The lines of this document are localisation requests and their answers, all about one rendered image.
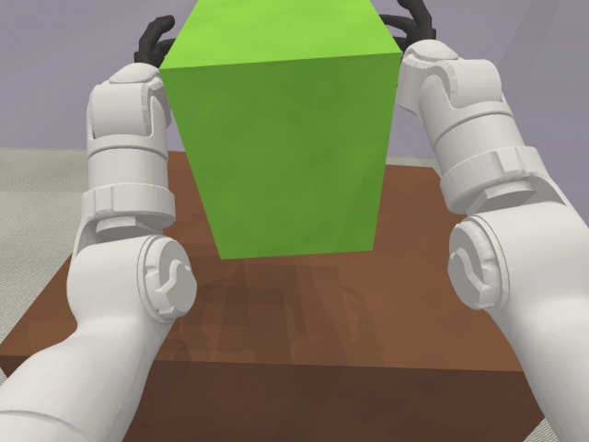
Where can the left robot hand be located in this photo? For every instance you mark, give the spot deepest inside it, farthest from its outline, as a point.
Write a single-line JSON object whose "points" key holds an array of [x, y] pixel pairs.
{"points": [[152, 51]]}

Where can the robot left upper arm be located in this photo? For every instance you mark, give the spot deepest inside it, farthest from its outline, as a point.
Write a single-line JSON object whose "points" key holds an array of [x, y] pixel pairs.
{"points": [[125, 296]]}

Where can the robot right forearm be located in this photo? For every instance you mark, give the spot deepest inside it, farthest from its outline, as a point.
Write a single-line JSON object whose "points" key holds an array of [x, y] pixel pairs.
{"points": [[481, 154]]}

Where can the robot left forearm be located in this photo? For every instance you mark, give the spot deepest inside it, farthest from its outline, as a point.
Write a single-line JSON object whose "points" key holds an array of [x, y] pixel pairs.
{"points": [[128, 197]]}

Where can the right robot hand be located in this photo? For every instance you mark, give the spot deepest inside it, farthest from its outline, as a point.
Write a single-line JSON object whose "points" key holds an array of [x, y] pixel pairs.
{"points": [[417, 29]]}

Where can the carton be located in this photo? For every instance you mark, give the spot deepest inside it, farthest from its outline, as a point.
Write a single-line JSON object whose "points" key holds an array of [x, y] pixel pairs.
{"points": [[284, 108]]}

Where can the robot right upper arm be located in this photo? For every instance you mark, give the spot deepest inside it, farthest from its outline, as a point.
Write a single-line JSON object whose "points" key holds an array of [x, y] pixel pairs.
{"points": [[528, 267]]}

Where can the pedestal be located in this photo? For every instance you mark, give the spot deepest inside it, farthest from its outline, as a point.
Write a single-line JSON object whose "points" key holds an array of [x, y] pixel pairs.
{"points": [[358, 346]]}

